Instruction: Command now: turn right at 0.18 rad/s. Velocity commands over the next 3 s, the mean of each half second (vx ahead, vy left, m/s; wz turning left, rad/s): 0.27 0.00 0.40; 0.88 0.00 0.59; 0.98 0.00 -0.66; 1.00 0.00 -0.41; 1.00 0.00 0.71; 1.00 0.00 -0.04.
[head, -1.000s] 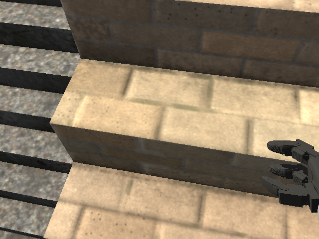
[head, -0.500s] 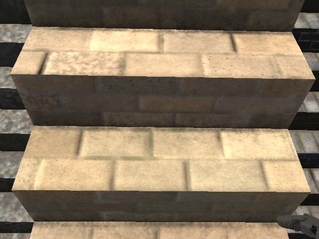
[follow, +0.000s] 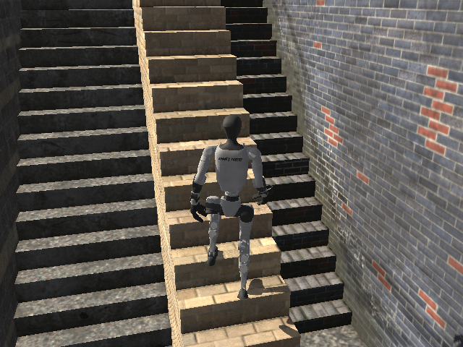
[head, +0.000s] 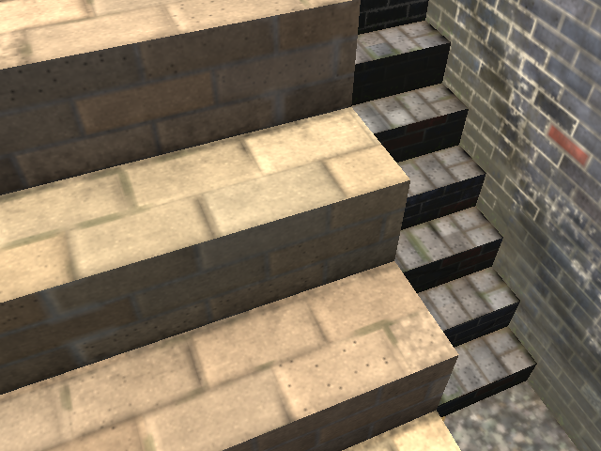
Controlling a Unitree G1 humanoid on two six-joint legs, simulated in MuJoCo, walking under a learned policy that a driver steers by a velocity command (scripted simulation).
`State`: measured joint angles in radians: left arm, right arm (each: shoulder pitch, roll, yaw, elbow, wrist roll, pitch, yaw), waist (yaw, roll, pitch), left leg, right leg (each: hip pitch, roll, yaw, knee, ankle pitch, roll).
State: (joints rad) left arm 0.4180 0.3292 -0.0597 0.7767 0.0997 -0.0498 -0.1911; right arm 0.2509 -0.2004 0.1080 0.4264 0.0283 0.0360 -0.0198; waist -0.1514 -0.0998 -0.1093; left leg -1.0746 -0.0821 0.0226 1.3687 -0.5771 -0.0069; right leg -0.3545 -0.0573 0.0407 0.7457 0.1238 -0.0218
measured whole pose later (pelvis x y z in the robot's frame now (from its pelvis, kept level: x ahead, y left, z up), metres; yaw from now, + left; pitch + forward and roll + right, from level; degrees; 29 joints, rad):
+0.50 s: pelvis -0.29 -0.05 -0.34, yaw +9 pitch +4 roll +4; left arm -0.16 0.14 -0.07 0.51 0.05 0.03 -0.03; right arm 0.67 -0.16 0.01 1.04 -0.09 -0.02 0.02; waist -0.26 -0.05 -0.05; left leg -0.42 -0.21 -0.05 0.83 -0.95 0.23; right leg -1.12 0.00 0.05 1.96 -0.40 0.04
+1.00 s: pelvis -0.63 -0.11 -0.70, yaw +28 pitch +2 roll -10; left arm -0.28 0.08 -0.03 0.34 0.05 0.03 -0.01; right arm 0.56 -0.14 0.04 0.82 -0.06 -0.09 -0.02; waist -0.18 0.04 -0.06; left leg 0.11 0.05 -0.04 0.29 -0.53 0.08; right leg -1.03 0.16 -0.24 1.86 -0.70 -0.03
